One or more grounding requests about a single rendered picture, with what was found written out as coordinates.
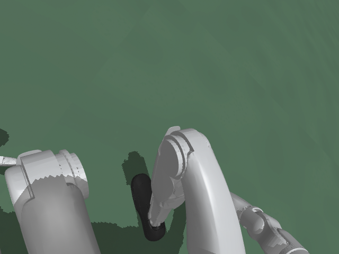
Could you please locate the right robot hand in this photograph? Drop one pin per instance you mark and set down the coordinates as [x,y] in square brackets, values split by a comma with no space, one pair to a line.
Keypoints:
[240,204]

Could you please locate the right robot foot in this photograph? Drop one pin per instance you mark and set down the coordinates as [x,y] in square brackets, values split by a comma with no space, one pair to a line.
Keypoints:
[141,194]

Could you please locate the left robot hand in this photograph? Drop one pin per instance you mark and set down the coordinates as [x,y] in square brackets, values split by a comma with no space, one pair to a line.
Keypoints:
[7,161]

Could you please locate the right robot arm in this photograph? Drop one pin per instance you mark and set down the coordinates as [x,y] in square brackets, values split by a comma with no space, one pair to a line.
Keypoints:
[268,233]

